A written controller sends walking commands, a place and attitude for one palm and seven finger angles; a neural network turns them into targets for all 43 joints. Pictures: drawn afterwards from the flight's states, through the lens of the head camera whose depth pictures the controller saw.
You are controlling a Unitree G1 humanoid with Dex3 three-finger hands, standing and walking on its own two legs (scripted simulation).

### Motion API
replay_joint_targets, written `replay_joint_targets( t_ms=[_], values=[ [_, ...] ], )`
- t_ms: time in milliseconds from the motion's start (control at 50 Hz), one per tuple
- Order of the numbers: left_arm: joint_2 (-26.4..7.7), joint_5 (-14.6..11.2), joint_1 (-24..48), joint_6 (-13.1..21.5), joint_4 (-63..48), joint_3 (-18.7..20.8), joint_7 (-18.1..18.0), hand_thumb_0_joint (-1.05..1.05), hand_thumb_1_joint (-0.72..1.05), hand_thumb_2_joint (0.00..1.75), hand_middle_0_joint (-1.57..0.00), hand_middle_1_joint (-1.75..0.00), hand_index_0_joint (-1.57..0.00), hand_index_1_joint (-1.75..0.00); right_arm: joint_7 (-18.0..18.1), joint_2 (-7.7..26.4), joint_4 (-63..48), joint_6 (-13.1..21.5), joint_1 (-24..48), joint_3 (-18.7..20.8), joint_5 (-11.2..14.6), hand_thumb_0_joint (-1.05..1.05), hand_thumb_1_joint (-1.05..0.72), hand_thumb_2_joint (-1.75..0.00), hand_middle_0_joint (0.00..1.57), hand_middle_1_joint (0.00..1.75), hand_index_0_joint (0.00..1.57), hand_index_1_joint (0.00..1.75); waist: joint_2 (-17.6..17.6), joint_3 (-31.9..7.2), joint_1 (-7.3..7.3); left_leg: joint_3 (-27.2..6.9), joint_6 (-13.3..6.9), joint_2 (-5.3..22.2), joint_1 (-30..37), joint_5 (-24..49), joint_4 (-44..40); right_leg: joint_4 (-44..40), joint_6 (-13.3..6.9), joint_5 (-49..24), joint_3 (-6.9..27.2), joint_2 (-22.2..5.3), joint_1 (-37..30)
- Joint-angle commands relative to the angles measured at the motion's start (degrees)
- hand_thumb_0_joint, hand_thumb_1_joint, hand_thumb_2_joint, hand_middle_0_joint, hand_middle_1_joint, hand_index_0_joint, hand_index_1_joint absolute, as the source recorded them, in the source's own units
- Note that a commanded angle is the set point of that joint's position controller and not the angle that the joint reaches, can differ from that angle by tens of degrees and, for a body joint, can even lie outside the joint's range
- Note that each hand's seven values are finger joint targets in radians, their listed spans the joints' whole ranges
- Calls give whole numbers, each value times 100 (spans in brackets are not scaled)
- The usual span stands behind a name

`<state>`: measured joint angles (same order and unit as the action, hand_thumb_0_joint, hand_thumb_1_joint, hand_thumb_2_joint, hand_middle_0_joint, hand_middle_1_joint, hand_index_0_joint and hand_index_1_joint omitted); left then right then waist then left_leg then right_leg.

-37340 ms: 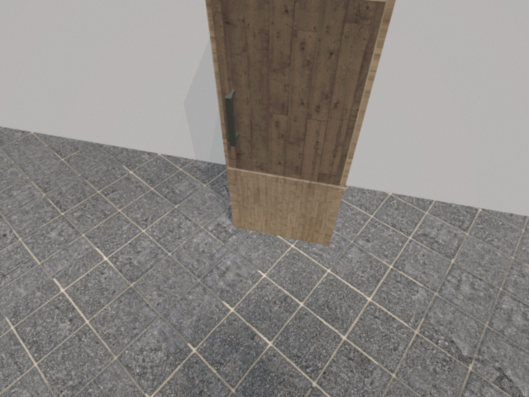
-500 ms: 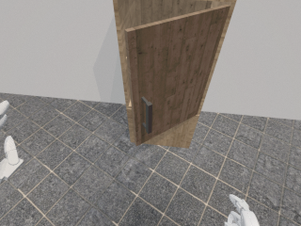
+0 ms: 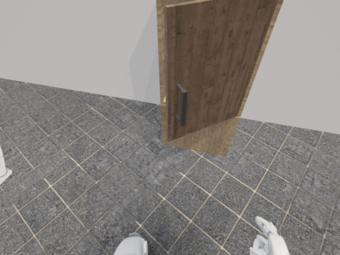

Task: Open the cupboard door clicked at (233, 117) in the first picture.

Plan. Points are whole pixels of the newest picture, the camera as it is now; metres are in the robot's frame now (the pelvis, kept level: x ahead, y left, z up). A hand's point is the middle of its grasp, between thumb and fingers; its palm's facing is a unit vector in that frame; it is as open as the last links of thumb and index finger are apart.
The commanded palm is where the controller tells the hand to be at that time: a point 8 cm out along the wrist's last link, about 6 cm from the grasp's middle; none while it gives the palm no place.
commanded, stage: stop stepping back and stand still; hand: left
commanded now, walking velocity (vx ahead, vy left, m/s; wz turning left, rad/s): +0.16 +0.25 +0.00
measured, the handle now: (180, 106) +0.66 -0.03 -0.07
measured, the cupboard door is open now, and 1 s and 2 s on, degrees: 39 39 39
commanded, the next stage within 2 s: let the arm hang, fingers relaxed in 1.44 s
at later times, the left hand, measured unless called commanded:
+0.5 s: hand (13, 192) +0.18 +0.22 +0.20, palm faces +0.35 -0.82 -0.46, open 7.4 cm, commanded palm +0.11 +0.28 +0.21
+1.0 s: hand (24, 177) +0.21 +0.24 +0.18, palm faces +0.27 -0.82 -0.50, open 7.4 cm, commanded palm +0.16 +0.28 +0.21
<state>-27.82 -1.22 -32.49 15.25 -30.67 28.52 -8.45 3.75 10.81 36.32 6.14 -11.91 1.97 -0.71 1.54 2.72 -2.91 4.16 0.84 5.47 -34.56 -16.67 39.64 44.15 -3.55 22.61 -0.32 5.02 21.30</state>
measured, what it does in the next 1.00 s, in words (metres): steps on the spot: left foot, then right foot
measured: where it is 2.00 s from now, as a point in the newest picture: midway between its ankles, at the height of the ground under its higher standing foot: outside the picture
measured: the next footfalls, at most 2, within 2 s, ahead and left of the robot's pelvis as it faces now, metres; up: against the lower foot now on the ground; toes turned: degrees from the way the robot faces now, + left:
left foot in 0.20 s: -0.02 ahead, +0.15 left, +0.00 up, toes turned +0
right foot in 0.42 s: -0.01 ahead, -0.06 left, +0.00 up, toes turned -9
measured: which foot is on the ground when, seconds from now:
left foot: up 0.00-0.18, down 0.20-0.48, up 0.50-0.80, down 0.82-1.00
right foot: down 0.00-0.28, up 0.30-0.40, down 0.42-1.00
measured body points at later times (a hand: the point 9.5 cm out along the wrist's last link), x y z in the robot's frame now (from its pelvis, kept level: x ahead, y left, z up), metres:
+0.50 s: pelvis -0.06 +0.00 +0.02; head -0.08 -0.01 +0.47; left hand +0.15 +0.27 +0.23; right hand +0.05 -0.24 -0.07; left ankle -0.06 +0.15 -0.70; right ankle -0.05 -0.06 -0.71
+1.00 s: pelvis -0.03 +0.01 +0.04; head -0.02 +0.00 +0.49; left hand +0.19 +0.28 +0.21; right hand +0.10 -0.26 -0.05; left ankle -0.01 +0.11 -0.71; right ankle -0.05 -0.06 -0.71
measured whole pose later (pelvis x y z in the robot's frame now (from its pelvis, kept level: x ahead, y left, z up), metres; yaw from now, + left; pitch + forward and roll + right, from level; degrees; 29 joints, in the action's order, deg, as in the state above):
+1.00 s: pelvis -0.03 +0.01 +0.04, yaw -10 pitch +0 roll +0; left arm -22.7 -1.4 -32.6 14.5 -22.6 22.5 -8.5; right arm 3.5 12.7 37.1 6.7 -10.8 0.2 1.1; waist 0.8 0.5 0.2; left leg 2.5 -0.8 0.1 -12.2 -13.5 25.3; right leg 23.6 -4.3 13.3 -0.7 4.9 10.6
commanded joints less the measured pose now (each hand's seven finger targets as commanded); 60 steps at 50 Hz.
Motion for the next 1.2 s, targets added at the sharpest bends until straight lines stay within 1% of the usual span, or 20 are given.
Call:
replay_joint_targets(
  t_ms=[0, 40, 120, 160, 200, 220, 240, 260, 340, 360, 420, 440, 460, 480, 540, 600, 720, 820, 900, 1180],
  values=[
    [-561, -19, 79, -128, -708, 264, -322, 0, 90, 90, -20, -30, -20, -30, 48, 771, -615, 146, 298, 247, -116, 0, -90, -90, 20, 30, 20, 30, -922, -513, 108, -1032, 146, -548, 799, -1057, 2868, -3471, -506, 1059, 3294, -1995, 1388],
    [-654, 60, 697, -32, -1030, 216, -321, 0, 90, 90, -20, -30, -20, -30, 203, 689, -609, 124, 137, 79, -162, 0, -90, -90, 20, 30, 20, 30, -1087, -685, -26, -629, 53, -522, 1301, -618, 1915, -2911, -349, 212, 2094, -1458, 1029],
    [-463, 301, 1711, -77, -273, -173, -487, 0, 90, 90, -20, -30, -20, -30, 435, 722, -448, 382, 54, -1, -161, 0, -90, -90, 20, 30, 20, 30, -970, -539, 108, -447, -282, -615, 2419, -853, -863, -2630, -50, -101, 1833, -1295, 398],
    [-435, 319, 2175, -30, -224, -306, -385, 0, 90, 90, -20, -30, -20, -30, 409, 869, -525, 500, 70, 21, -94, 0, -90, -90, 20, 30, 20, 30, -181, -249, 186, -506, -392, -291, 2456, -802, -1843, -2180, 145, -120, 1561, -1006, 263],
    [-441, 232, 2207, 119, -278, -240, -257, 0, 90, 90, -20, -30, -20, -30, 280, 979, -634, 661, 54, 36, 87, 0, -90, -90, 20, 30, 20, 30, 769, -344, 316, -1113, -563, 461, 2495, 43, -2216, -1057, 381, -919, 713, -478, 85],
    [-517, 187, 1903, 135, -352, -92, -213, 0, 90, 90, -20, -30, -20, -30, 216, 941, -698, 712, 35, 69, 125, 0, -90, -90, 20, 30, 20, 30, 690, -583, 365, -907, -473, 551, 2709, 766, -2137, -710, 427, -1085, 376, -341, 67],
    [-775, 138, 1584, 134, -414, 208, -152, 0, 90, 90, -20, -30, -20, -30, 155, 776, -535, 697, 53, -19, 85, 0, -90, -90, 20, 30, 20, 30, 1315, -800, 343, -758, -383, 583, 2443, -203, -2603, -378, 524, -386, 200, -423, 72],
    [-446, 98, 1423, 103, -602, 41, -135, 0, 90, 90, -20, -30, -20, -30, 107, 658, -655, 704, 236, -61, 126, 0, -90, -90, 20, 30, 20, 30, 1356, -493, 309, -1058, -459, 748, 1617, -1215, -2982, -2, 587, -284, 6, -420, -267],
    [-432, 82, 1010, -71, -613, 51, -175, 0, 90, 90, -20, -30, -20, -30, 26, 784, -688, 746, 310, -12, 131, 0, -90, -90, 20, 30, 20, 30, 352, 57, 250, -884, -631, 1037, 711, -2447, -2955, -434, 590, -439, -279, -342, -855],
    [-326, 106, 974, -94, -469, -59, -183, 0, 90, 90, -20, -30, -20, -30, 29, 822, -691, 712, 381, -30, 110, 0, -90, -90, 20, 30, 20, 30, 484, 235, 227, -804, -595, 974, 495, -2590, -2839, -727, 538, -348, -339, -301, -1009],
    [-477, 62, 891, -32, -148, 94, -203, 0, 90, 90, -20, -30, -20, -30, 61, 818, -660, 613, 387, -25, 82, 0, -90, -90, 20, 30, 20, 30, 397, 258, 201, -397, -405, 419, 648, -2188, -1969, -1803, 166, 41, 192, -448, -1006],
    [-579, 52, 840, -1, -93, 198, -207, 0, 90, 90, -20, -30, -20, -30, 76, 823, -665, 574, 370, -1, 70, 0, -90, -90, 20, 30, 20, 30, 72, 233, 162, -100, -313, 59, 723, -1632, -1202, -2216, -96, 183, 947, -869, -795],
    [-632, -16, 596, -1, -63, 234, -198, 0, 90, 90, -20, -30, -20, -30, 36, 775, -679, 547, 363, 26, 123, 0, -90, -90, 20, 30, 20, 30, -698, -225, 239, 154, -210, -347, 680, -1231, -58, -2764, -319, 687, 2221, -1470, -910],
    [-709, -10, 461, 13, -163, 253, -206, 0, 90, 90, -20, -30, -20, -30, -16, 714, -678, 483, 370, 61, 158, 0, -90, -90, 20, 30, 20, 30, -997, -459, 299, 64, -159, -532, 489, -1134, 1013, -3330, -473, 726, 3156, -2069, -1125],
    [-813, -48, 117, 225, -317, 527, -199, 0, 90, 90, -20, -30, -20, -30, -94, 677, -588, 378, 268, 21, 143, 0, -90, -90, 20, 30, 20, 30, -290, -887, 230, -557, -92, -356, 199, -741, 1606, -2987, -293, -766, 2533, -2118, -1680],
    [-746, -51, -21, 343, -447, 502, -194, 0, 90, 90, -20, -30, -20, -30, -29, 583, -678, 315, 383, -32, 155, 0, -90, -90, 20, 30, 20, 30, -527, -1017, 213, -327, -98, -435, 807, -496, 526, -2839, -212, -1635, 1534, -1767, -1575],
    [-589, -79, -147, 345, -302, 301, -238, 0, 90, 90, -20, -30, -20, -30, 20, 700, -619, 384, 326, 36, 154, 0, -90, -90, 20, 30, 20, 30, -353, -745, 261, -128, -288, -566, 2050, 236, -1322, -2990, 270, -1123, 1302, -1526, -1153],
    [-583, -101, -42, 335, -276, 219, -163, 0, 90, 90, -20, -30, -20, -30, -5, 914, -715, 373, 439, 141, 204, 0, -90, -90, 20, 30, 20, 30, -296, -578, 329, -569, -351, -154, 2248, 824, -1504, -2808, 599, -1599, 1283, -1143, -1159],
    [-600, -69, 180, 276, -402, 200, -140, 0, 90, 90, -20, -30, -20, -30, 24, 816, -741, 358, 464, 43, 180, 0, -90, -90, 20, 30, 20, 30, 144, -606, 277, -554, -295, -136, 2396, 1172, -1647, -2573, 342, -2020, 1004, -953, -1108],
    [-501, -161, 107, -37, -647, 117, -97, 0, 90, 90, -20, -30, -20, -30, 79, 775, -918, 228, 473, -88, 141, 0, -90, -90, 20, 30, 20, 30, 321, -1097, 258, -655, -85, 93, 2579, 2595, -1887, -2028, 299, -2839, 387, -601, -1498]
  ],
)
